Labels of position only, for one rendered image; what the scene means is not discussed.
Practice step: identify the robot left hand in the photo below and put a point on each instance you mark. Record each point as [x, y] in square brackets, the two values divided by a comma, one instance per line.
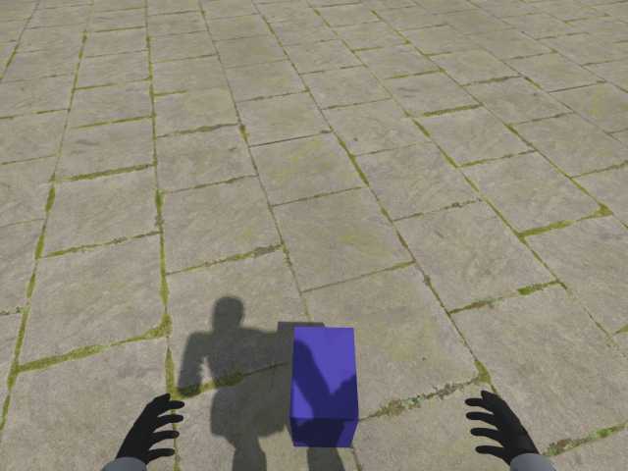
[141, 438]

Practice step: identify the robot right hand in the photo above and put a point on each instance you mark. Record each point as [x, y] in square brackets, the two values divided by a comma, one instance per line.
[510, 433]

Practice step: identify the carton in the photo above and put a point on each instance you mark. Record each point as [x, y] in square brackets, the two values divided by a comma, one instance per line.
[323, 399]

